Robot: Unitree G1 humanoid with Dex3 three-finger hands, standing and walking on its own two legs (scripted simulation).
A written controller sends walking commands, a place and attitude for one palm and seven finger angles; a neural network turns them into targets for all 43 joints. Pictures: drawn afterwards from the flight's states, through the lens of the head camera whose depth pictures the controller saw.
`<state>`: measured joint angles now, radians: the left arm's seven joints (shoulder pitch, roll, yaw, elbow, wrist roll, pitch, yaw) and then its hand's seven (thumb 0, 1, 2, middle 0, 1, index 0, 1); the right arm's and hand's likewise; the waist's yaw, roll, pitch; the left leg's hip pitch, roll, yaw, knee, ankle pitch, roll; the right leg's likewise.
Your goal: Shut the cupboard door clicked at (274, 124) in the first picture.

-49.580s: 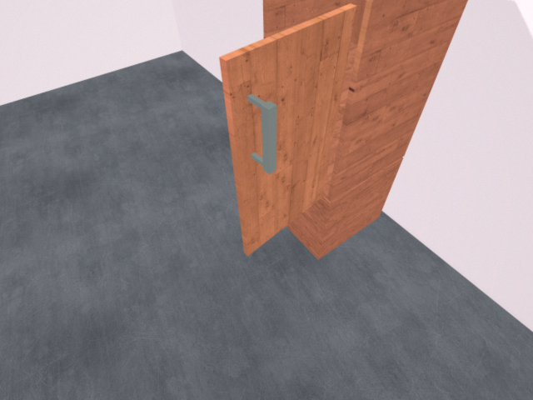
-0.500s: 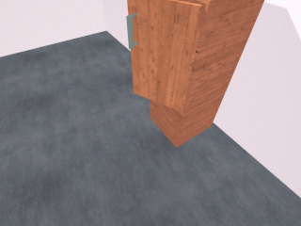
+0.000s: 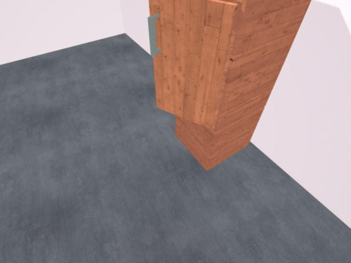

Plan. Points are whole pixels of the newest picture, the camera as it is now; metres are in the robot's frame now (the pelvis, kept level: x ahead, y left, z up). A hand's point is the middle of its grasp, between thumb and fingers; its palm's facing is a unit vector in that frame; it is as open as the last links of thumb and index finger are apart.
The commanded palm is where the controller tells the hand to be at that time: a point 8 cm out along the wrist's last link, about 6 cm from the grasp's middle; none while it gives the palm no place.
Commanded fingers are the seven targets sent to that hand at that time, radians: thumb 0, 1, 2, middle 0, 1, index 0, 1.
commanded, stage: walk to a spot facing it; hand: left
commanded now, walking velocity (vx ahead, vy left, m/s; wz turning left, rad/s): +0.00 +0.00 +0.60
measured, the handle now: (155, 35) +0.92 +0.13 +0.08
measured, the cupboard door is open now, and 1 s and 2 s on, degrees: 27 27 27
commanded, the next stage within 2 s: none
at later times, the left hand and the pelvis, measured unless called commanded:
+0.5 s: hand out of the picture +0.01 +0.23 -0.19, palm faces +0.26 -0.94 -0.24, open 7.4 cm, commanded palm none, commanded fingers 0.00 0.90 0.90 -0.20 -0.30 -0.20 -0.30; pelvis -0.01 +0.01 -0.02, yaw +15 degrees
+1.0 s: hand out of the picture -0.05 +0.18 -0.18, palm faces +0.56 -0.79 -0.27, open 7.4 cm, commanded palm none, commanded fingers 0.00 0.90 0.90 -0.20 -0.30 -0.20 -0.30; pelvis +0.01 -0.03 -0.02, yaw +36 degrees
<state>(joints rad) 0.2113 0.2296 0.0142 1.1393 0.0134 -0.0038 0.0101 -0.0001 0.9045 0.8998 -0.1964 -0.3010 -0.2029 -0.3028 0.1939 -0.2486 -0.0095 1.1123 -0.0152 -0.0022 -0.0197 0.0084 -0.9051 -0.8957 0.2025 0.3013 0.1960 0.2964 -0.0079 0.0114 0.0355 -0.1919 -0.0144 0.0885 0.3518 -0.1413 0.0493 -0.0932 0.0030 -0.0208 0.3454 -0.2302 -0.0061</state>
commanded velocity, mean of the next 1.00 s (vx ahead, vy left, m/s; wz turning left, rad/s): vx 0.01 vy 0.00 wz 0.60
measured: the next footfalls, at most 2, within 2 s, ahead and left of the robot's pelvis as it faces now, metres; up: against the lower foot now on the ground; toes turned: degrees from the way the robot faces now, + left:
right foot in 0.74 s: +0.08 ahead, -0.14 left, +0.00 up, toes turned +26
left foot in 1.04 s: -0.03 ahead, +0.11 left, +0.00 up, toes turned +41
